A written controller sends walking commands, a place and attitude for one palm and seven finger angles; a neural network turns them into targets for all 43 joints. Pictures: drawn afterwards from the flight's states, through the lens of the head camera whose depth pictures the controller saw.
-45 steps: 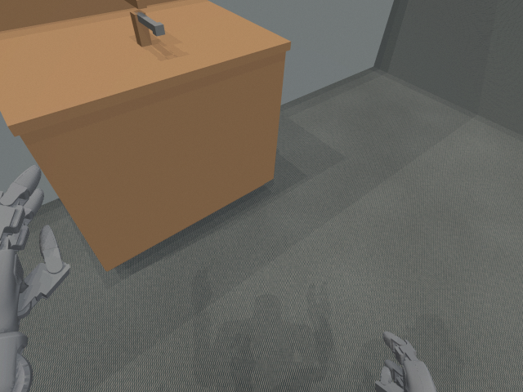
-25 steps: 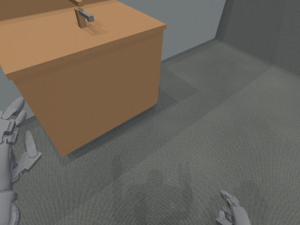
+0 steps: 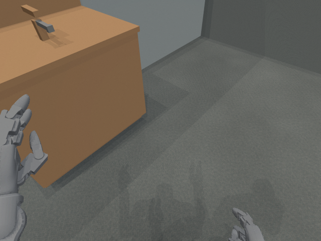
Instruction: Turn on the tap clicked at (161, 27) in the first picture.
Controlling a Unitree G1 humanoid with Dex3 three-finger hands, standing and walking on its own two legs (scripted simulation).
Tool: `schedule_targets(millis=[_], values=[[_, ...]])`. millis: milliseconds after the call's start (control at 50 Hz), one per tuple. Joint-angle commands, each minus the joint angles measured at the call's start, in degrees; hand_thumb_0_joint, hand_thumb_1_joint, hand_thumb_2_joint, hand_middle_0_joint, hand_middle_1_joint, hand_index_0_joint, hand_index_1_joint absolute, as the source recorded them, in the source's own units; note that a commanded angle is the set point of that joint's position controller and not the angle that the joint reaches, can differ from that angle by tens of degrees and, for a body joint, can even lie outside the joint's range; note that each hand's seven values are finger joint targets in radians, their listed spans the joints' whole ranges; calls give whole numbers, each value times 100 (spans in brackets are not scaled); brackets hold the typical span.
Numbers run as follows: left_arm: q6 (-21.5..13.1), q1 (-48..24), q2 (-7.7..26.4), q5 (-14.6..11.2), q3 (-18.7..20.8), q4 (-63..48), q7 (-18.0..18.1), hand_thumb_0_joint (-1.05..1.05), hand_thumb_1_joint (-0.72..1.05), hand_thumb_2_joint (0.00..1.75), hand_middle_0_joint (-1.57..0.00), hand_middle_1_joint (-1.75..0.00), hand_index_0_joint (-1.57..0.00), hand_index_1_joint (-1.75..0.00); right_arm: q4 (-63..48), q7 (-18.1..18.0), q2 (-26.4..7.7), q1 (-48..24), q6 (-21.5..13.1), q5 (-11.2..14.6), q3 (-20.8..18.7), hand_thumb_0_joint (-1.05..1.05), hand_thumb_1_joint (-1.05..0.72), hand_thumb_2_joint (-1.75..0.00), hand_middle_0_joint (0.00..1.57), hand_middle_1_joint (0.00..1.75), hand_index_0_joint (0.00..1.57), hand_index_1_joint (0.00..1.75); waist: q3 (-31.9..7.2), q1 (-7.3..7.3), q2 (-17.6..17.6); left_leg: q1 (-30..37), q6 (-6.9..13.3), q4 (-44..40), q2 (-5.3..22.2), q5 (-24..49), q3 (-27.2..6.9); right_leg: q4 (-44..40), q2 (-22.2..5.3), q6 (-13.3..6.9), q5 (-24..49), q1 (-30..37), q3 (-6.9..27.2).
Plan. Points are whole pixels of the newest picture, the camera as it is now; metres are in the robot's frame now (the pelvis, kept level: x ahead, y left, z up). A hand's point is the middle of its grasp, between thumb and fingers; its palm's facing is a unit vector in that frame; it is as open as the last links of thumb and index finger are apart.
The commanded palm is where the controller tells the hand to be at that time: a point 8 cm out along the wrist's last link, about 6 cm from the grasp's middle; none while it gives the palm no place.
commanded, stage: walk to a spot facing it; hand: left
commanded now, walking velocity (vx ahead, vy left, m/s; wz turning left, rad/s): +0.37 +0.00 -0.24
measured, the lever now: (49, 28) +0.93 +0.58 +0.14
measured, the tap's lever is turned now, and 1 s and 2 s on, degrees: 0 0 0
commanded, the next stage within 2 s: turn to face it in 1.14 s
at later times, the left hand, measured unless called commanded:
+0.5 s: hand (89, 95) +0.39 +0.20 +0.19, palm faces +0.31 -0.86 -0.41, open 7.4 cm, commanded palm +0.35 +0.24 +0.20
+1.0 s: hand (140, 57) +0.59 +0.10 +0.18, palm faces +0.27 -0.86 -0.44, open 7.4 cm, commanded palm +0.52 +0.16 +0.20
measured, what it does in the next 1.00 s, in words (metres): walks ahead: left foot, then right foot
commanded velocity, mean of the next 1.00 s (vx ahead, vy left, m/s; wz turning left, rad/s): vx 0.37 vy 0.00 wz -0.04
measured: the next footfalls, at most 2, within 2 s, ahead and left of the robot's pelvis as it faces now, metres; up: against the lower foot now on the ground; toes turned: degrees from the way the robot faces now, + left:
left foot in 0.52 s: +0.28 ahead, +0.08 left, +0.00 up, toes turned +3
right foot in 0.94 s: +0.39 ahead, -0.21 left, +0.00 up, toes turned -20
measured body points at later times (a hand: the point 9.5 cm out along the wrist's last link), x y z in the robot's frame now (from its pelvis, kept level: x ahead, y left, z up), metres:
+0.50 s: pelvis +0.15 -0.02 +0.01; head +0.17 -0.01 +0.46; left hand +0.37 +0.24 +0.21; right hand +0.28 -0.28 -0.08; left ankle +0.24 +0.08 -0.71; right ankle +0.02 -0.05 -0.71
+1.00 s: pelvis +0.32 -0.09 +0.00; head +0.37 -0.11 +0.45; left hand +0.57 +0.15 +0.20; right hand +0.43 -0.34 -0.11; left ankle +0.25 +0.06 -0.67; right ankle +0.36 -0.20 -0.72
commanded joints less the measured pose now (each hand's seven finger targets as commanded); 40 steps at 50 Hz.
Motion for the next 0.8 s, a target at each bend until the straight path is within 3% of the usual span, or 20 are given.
schedule_targets(millis=[0, 40, 80, 140, 220, 300, 360, 400, 440, 460, 480, 500, 520, 540, 560, 580, 600, 660, 720, 780], values=[[-496, -74, 1420, -105, 1003, -1340, 124, 0, 90, 90, -20, -30, -20, -30, -970, -34, -695, -728, -172, 35, -302, 0, -90, -90, 20, 30, 20, 30, -13, 1, -548, -2221, -98, 2083, -84, 397, -532, -2697, -2095, -755, -482, 1161, 3898], [-632, 445, 1472, -134, 1189, -1597, 110, 0, 90, 90, -20, -30, -20, -30, -876, -19, -649, -692, -20, 20, -254, 0, -90, -90, 20, 30, 20, 30, -209, -49, -98, -2292, -153, 2127, -65, 882, -424, -2387, -1757, -597, 1310, 1402, 2838], [-682, 497, 1411, -154, 1239, -1624, 98, 0, 90, 90, -20, -30, -20, -30, -874, -17, -616, -708, 89, 44, -269, 0, -90, -90, 20, 30, 20, 30, -451, -108, -305, -2293, -171, 1859, -36, 1087, -363, -2219, -1541, -412, 2214, 1679, 2126], [-731, 514, 1386, -166, 1237, -1621, 157, 0, 90, 90, -20, -30, -20, -30, -931, -5, -679, -578, 106, 34, -326, 0, -90, -90, 20, 30, 20, 30, -585, -90, -253, -2311, -113, 1153, -28, 1286, -215, -2259, -1488, -389, 2646, 1866, 1974], [-694, 634, 1231, -193, 1100, -1440, 180, 0, 90, 90, -20, -30, -20, -30, -1026, 9, -717, -531, 75, 77, -373, 0, -90, -90, 20, 30, 20, 30, -699, -10, -528, -2097, -21, 13, -69, 1482, 44, -2217, -1386, -236, 2914, 2144, 1904], [-603, 597, 1229, -196, 1052, -1444, 196, 0, 90, 90, -20, -30, -20, -30, -1132, 2, -742, -540, 39, 123, -411, 0, -90, -90, 20, 30, 20, 30, -615, 69, -908, -1877, 79, -784, -168, 1379, 313, -2122, -1406, -150, 3436, 2404, 1813], [-572, 421, 1248, -193, 1026, -1664, 197, 0, 90, 90, -20, -30, -20, -30, -1188, -10, -736, -550, 4, 125, -429, 0, -90, -90, 20, 30, 20, 30, -460, 135, -936, -1560, 165, -1314, -287, 1265, 511, -2036, -1430, -170, 3863, 2369, 1857], [-600, 229, 1326, -196, 1048, -1909, 222, 0, 90, 90, -20, -30, -20, -30, -1206, -45, -679, -534, -42, 127, -409, 0, -90, -90, 20, 30, 20, 30, -574, 130, -859, -861, 248, -1889, -481, 1205, 773, -1629, -1392, -193, 4308, 2271, 1671], [-613, 22, 1292, -203, 971, -1991, 243, 0, 90, 90, -20, -30, -20, -30, -1151, -102, -695, -373, -88, 96, -414, 0, -90, -90, 20, 30, 20, 30, -841, -34, -641, 777, 382, -2682, -728, 1935, 1073, -677, -1108, 102, 4528, 1522, 1335], [-653, -46, 1364, -224, 1043, -2052, 262, 0, 90, 90, -20, -30, -20, -30, -1129, -139, -743, -283, -98, 95, -432, 0, -90, -90, 20, 30, 20, 30, -1164, -183, -343, 2207, 614, -2820, -473, 2412, 694, 289, -914, 396, 4215, 622, 1104], [-657, -41, 1206, -231, 922, -2114, 242, 0, 90, 90, -20, -30, -20, -30, -1126, -138, -892, -338, -94, 93, -478, 0, -90, -90, 20, 30, 20, 30, -1524, -226, 819, 3447, 1143, -2873, 557, 2708, -800, 1716, -541, 654, 2351, -534, 814], [-721, -228, 1299, -254, 996, -2217, 262, 0, 90, 90, -20, -30, -20, -30, -1109, -86, -720, -291, -100, 61, -382, 0, -90, -90, 20, 30, 20, 30, -1645, -159, 1466, 4133, 1893, -2994, 1897, 3306, -2686, 3263, -127, 759, -881, -1862, 771], [-702, -540, 1469, -222, 986, -2022, 272, 0, 90, 90, -20, -30, -20, -30, -1092, -45, -708, -380, -114, 13, -299, 0, -90, -90, 20, 30, 20, 30, -1163, -194, 853, 3226, 2044, -3460, 2145, 2489, -3394, 4166, -24, 618, -1377, -2160, 1204], [-628, -502, 1564, -222, 1023, -1877, 205, 0, 90, 90, -20, -30, -20, -30, -1003, -56, -677, -603, -120, -50, -262, 0, -90, -90, 20, 30, 20, 30, -820, -190, 606, 2461, 1912, -3749, 2132, 1662, -3225, 4273, -340, 469, -1135, -2239, 1346], [-563, -660, 1498, -200, 999, -2075, 158, 0, 90, 90, -20, -30, -20, -30, -1007, -38, -682, -670, -134, -25, -315, 0, -90, -90, 20, 30, 20, 30, -341, -200, 501, 1796, 1785, -3905, 2029, 1262, -2763, 4129, -591, 484, -969, -2291, 1328], [-560, -508, 1610, -180, 1164, -2219, 155, 0, 90, 90, -20, -30, -20, -30, -933, -49, -703, -643, -165, 30, -353, 0, -90, -90, 20, 30, 20, 30, -250, -96, 366, 1642, 1594, -3812, 1830, 1290, -2109, 3905, -726, 508, -789, -2370, 1228], [-556, -181, 1371, -185, 1072, -2304, 146, 0, 90, 90, -20, -30, -20, -30, -925, -63, -706, -628, -178, 34, -382, 0, -90, -90, 20, 30, 20, 30, -229, -17, 474, 1516, 1420, -3769, 1637, 1435, -1506, 3642, -793, 530, -607, -2349, 1057], [-493, 570, 1109, -184, 1132, -2141, 106, 0, 90, 90, -20, -30, -20, -30, -920, -24, -727, -469, -168, 50, -421, 0, -90, -90, 20, 30, 20, 30, -269, 1, 662, 858, 1107, -3928, 1254, 1601, -431, 2454, -890, 624, 109, -1650, 462], [-475, 468, 855, -145, 954, -1897, 77, 0, 90, 90, -20, -30, -20, -30, -964, -9, -713, -412, -226, 61, -433, 0, -90, -90, 20, 30, 20, 30, -107, -116, 1041, 653, 888, -4102, 1070, 1791, 91, 1352, -824, 730, 558, -1123, -42], [-474, 0, 840, -110, 815, -1686, 70, 0, 90, 90, -20, -30, -20, -30, -945, -94, -729, -391, -300, 79, -451, 0, -90, -90, 20, 30, 20, 30, -58, -161, 1007, 992, 826, -3964, 1069, 2158, 370, 607, -683, 771, 616, -893, -355]])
